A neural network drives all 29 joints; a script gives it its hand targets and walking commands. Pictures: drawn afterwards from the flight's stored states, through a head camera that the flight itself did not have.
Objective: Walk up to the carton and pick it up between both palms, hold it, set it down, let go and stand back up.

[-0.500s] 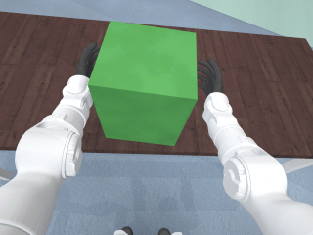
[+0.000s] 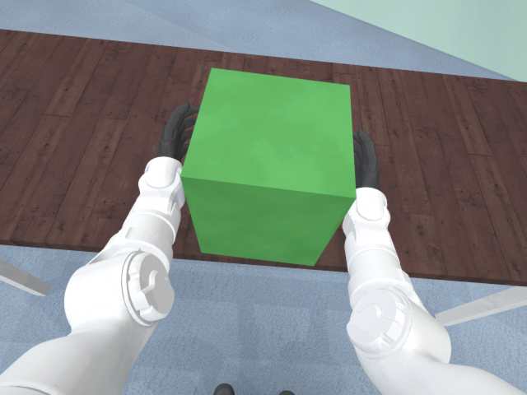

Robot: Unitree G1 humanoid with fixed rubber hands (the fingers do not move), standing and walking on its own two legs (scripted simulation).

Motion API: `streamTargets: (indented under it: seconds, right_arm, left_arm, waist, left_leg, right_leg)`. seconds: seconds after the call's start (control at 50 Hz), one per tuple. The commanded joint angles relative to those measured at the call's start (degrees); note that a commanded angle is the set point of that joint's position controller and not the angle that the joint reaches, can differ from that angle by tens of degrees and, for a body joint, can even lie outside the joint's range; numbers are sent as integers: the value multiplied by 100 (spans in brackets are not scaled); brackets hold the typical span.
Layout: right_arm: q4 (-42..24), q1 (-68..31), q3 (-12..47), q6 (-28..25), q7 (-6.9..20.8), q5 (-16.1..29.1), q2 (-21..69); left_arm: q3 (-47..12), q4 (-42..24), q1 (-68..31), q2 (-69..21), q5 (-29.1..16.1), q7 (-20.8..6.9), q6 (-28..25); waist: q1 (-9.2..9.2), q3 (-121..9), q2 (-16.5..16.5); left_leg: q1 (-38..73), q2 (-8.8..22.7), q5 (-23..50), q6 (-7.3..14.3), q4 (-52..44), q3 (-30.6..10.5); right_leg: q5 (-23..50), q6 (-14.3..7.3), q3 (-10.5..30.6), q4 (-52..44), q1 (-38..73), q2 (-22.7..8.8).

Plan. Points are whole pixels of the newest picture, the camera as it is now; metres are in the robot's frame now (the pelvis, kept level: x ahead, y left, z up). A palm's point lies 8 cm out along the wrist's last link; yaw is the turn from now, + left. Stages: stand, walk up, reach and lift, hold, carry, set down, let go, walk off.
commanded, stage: reach and lift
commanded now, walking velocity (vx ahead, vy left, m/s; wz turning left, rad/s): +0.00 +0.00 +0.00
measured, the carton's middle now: (267, 177) +0.44 +0.00 +0.01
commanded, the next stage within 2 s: none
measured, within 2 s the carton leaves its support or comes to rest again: leaves its support in 1.34 s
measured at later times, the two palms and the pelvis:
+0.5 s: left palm (176, 154) +0.45 +0.15 +0.05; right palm (368, 182) +0.42 -0.15 +0.05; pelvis +0.01 -0.01 +0.00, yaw +0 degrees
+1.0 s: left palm (176, 153) +0.45 +0.15 +0.05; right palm (368, 183) +0.41 -0.15 +0.05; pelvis +0.01 +0.00 +0.00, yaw +0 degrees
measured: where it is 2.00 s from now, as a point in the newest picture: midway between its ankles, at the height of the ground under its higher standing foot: outside the picture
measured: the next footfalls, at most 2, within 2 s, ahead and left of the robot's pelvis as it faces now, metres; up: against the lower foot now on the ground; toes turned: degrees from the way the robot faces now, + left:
none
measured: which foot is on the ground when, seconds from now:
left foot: down 0.00-1.00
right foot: down 0.00-1.00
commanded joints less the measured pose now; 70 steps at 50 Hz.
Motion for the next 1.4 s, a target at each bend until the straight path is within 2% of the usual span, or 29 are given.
streamTargets:
  seconds: [0.0, 0.06, 0.18, 0.36, 0.86, 1.04, 1.06, 1.08, 1.12, 1.18, 1.26, 1.38]
  right_arm:
    - [145, -2886, 1388, -168, 718, -346, 2394]
    - [47, -2862, 1428, -125, 697, -328, 2495]
    - [-142, -2839, 1525, -127, 699, -302, 2655]
    - [-295, -2800, 1746, -188, 688, -280, 2855]
    - [-321, -2821, 1748, -272, 704, -211, 2749]
    - [-308, -2963, 1789, -423, 702, -241, 2735]
    - [-219, -2854, 1937, -539, 700, -209, 2837]
    - [-320, -2971, 1986, -647, 707, -254, 2823]
    - [-300, -3070, 2063, -867, 707, -336, 2835]
    - [-113, -3157, 2088, -1130, 677, -413, 2764]
    - [126, -3240, 2123, -1358, 631, -397, 2693]
    - [356, -3294, 2158, -1500, 607, -317, 2569]
  left_arm:
    - [-785, -186, -3020, -2319, 314, -537, 47]
    - [-726, -289, -2978, -2321, 344, -575, 87]
    - [-661, -478, -2833, -2407, 434, -605, 160]
    - [-668, -615, -2711, -2479, 416, -655, 189]
    - [-836, -675, -2602, -2655, 411, -568, 346]
    - [-909, -711, -2710, -2726, 375, -531, 281]
    - [-796, -842, -2632, -2809, 480, -549, 220]
    - [-806, -796, -2720, -2829, 482, -542, 168]
    - [-871, -776, -2811, -2851, 427, -520, 31]
    - [-953, -660, -2902, -2915, 400, -527, -117]
    - [-1108, -505, -2969, -2999, 357, -537, -233]
    - [-1239, -394, -3027, -3045, 341, -536, -315]
  waist:
    - [-256, -3650, 420]
    - [-224, -3653, 425]
    - [-116, -3665, 525]
    - [-45, -3596, 362]
    - [-28, -3641, 514]
    - [-27, -3801, 516]
    - [257, -4225, 580]
    - [145, -4393, 520]
    - [84, -4598, 442]
    - [22, -4655, 354]
    - [-34, -4621, 350]
    - [-10, -4464, 409]
  left_leg:
    - [2711, 318, 3038, -699, 151, 267]
    - [2490, 272, 2826, -629, 56, 312]
    - [2390, 249, 2932, -583, 43, 344]
    - [2165, 244, 2977, -488, -4, 375]
    - [2609, 319, 3226, -540, 85, 335]
    - [2625, 345, 3376, -569, 103, 330]
    - [2410, 289, 3584, -414, 144, 362]
    - [2278, 310, 3564, -406, 130, 337]
    - [2111, 320, 3585, -436, 166, 327]
    - [2143, 350, 3613, -461, 175, 309]
    - [2037, 343, 3450, -506, 96, 308]
    - [2021, 335, 3175, -548, -39, 324]
  right_leg:
    - [1717, 234, -163, 88, 1174, -26]
    - [2040, 286, -109, 164, 1481, -86]
    - [2343, 319, -85, 243, 1680, -133]
    - [2726, 410, -65, 372, 2015, -175]
    - [2026, 234, -188, 130, 1412, -54]
    - [2077, 215, -199, 130, 1387, -48]
    - [2282, 136, -271, 186, 1411, -93]
    - [2554, 152, -255, 256, 1598, -123]
    - [3052, 203, -253, 417, 1892, -170]
    - [3337, 209, -255, 453, 1952, -198]
    - [3489, 176, -233, 442, 2109, -209]
    - [3335, 108, -225, 345, 2246, -201]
